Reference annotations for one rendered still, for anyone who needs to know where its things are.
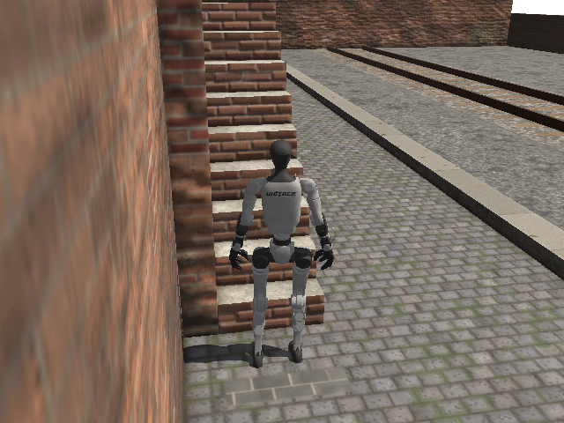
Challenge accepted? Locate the left robot shin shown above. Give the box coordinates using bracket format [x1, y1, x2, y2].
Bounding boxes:
[252, 297, 265, 356]

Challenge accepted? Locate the robot left forearm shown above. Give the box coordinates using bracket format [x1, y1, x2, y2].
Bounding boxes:
[231, 212, 249, 251]

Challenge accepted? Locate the robot right hand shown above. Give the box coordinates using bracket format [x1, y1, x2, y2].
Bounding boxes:
[314, 248, 335, 270]

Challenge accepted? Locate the robot right forearm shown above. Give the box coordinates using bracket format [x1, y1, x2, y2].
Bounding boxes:
[315, 213, 332, 251]

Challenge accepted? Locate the robot torso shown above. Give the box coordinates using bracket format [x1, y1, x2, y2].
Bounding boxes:
[261, 174, 302, 264]

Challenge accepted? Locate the robot left hand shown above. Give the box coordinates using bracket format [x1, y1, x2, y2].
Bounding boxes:
[229, 248, 249, 271]

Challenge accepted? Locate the right robot upper arm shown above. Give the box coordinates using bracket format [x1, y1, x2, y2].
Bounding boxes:
[300, 178, 324, 226]

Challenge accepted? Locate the left robot upper arm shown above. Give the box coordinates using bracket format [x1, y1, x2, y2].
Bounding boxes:
[240, 178, 263, 226]

